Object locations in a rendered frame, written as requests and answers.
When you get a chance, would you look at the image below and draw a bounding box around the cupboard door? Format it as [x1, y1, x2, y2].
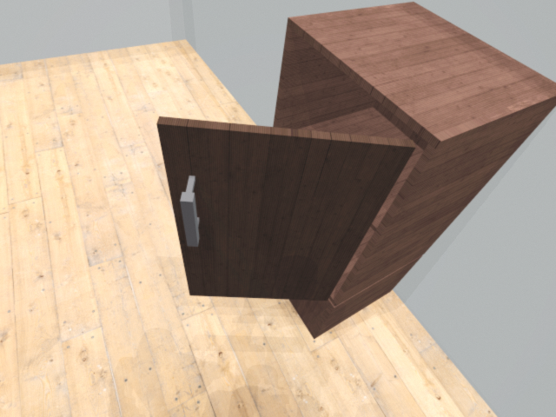
[156, 116, 415, 301]

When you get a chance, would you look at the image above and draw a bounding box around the handle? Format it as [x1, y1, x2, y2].
[180, 175, 200, 247]

